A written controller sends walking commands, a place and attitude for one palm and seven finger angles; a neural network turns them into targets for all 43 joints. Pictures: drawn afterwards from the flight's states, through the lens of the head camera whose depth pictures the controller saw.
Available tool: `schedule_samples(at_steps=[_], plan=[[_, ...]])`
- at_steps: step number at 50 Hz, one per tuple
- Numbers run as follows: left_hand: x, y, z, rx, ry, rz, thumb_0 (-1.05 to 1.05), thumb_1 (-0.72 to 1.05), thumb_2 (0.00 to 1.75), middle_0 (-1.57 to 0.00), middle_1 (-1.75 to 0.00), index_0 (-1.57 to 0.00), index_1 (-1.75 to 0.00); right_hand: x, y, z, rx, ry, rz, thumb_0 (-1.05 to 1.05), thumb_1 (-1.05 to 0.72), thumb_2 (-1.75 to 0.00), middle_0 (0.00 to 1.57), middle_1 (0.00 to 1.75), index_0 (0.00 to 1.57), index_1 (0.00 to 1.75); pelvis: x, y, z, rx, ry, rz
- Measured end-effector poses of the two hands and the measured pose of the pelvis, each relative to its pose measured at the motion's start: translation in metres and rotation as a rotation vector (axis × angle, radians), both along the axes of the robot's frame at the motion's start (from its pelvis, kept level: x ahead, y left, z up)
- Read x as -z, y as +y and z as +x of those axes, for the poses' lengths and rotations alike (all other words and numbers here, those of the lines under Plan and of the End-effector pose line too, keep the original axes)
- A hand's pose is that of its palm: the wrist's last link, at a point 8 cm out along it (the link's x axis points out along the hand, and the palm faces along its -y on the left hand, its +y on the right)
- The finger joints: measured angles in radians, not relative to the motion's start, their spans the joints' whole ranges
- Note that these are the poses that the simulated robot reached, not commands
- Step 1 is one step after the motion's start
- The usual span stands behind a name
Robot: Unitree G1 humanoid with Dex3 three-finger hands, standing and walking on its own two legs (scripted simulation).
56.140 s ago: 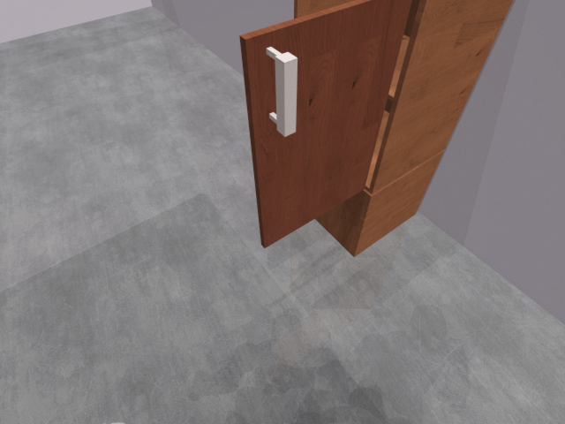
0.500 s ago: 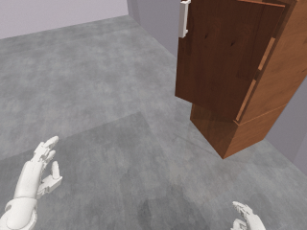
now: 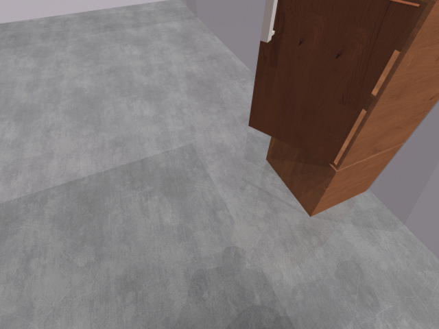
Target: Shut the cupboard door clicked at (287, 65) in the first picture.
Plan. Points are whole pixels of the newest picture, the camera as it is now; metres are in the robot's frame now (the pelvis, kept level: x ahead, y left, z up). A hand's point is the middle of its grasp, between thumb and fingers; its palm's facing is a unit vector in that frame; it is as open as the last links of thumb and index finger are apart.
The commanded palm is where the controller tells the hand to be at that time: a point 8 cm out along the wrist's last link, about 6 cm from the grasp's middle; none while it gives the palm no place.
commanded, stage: let the arm hang, fingers relaxed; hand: left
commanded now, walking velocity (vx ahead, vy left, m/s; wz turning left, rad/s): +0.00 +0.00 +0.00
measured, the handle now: (272, 14) +0.95 -0.10 +0.15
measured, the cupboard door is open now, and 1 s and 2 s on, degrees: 30 30 30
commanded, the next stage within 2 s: look to check the result in 0.50 s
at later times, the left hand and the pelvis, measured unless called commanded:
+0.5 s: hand out of the picture -0.01 +0.14 -0.18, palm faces +0.01 -0.99 -0.13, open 7.4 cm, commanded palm none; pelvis +0.00 +0.00 +0.00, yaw -1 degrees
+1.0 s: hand out of the picture -0.03 +0.15 -0.18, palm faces +0.01 -0.99 -0.16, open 7.4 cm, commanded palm none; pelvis +0.01 +0.00 +0.00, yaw -2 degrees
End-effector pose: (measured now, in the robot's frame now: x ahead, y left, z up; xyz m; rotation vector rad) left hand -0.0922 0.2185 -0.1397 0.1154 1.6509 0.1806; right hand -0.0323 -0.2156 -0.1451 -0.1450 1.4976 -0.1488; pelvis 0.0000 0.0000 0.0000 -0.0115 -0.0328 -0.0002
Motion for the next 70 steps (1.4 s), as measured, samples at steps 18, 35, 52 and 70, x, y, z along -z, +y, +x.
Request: schedule_samples(at_steps=[18, 35, 52, 70], plan=[[0.012, -0.025, 0.063, 0.04, -0.188, -0.054, 0.0, 0.91, 0.9, -0.2, -0.3, -0.19, -0.29, 0.006, 0.02, 0.002, 0.051, -0.055, 0.037, 0.01, -0.92, -0.9, 0.2, 0.3, 0.2, 0.3, 0.0, 0.003, 0.002, 0.022, -0.005, 0.011], [0.009, -0.013, 0.065, 0.05, -0.157, -0.024, 0.0, 0.91, 0.9, -0.2, -0.3, -0.19, -0.29, 0.003, 0.01, -0.002, 0.058, -0.026, 0.016, 0.0, -0.91, -0.9, 0.2, 0.3, 0.2, 0.3, 0.0, 0.001, 0.007, 0.025, -0.002, 0.009], [0.008, -0.016, 0.067, 0.052, -0.138, -0.025, 0.0, 0.91, 0.9, -0.2, -0.3, -0.19, -0.29, 0.004, 0.006, 0.021, 0.044, -0.056, 0.015, 0.0, -0.91, -0.9, 0.2, 0.3, 0.2, 0.3, -0.001, -0.001, 0.015, 0.029, 0.001, 0.01], [0.015, -0.009, 0.093, -0.003, -0.216, 0.004, 0.0, 0.91, 0.9, -0.2, -0.3, -0.2, -0.29, 0.008, -0.003, 0.034, -0.005, -0.034, 0.006, 0.0, -0.91, -0.9, 0.2, 0.3, 0.2, 0.3, 0.007, -0.003, 0.015, -0.043, 0.02, 0.002]])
